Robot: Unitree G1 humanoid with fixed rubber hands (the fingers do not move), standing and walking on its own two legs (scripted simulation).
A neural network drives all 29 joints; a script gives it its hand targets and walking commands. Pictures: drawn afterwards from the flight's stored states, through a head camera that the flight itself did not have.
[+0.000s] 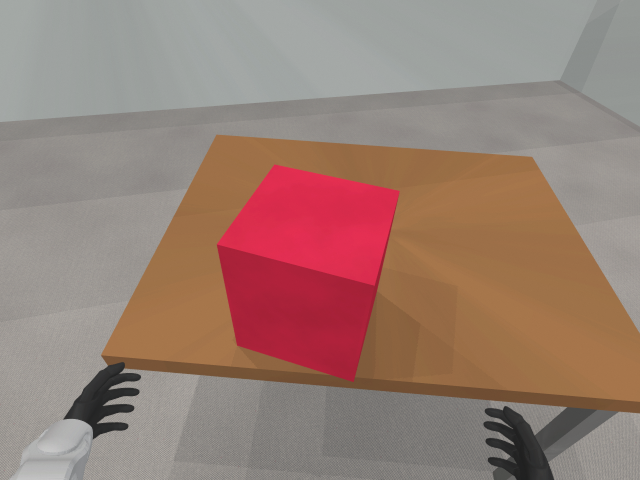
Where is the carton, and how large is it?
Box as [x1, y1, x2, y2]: [217, 164, 399, 381]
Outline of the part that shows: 274,164 217,243 237,345 353,381 377,288 399,191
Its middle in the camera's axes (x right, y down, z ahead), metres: -0.01 +0.06 +0.64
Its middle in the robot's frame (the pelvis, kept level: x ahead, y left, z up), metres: +0.44 +0.03 -0.01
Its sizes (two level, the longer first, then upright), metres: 0.210 0.200 0.250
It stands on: a table, 0.64 m high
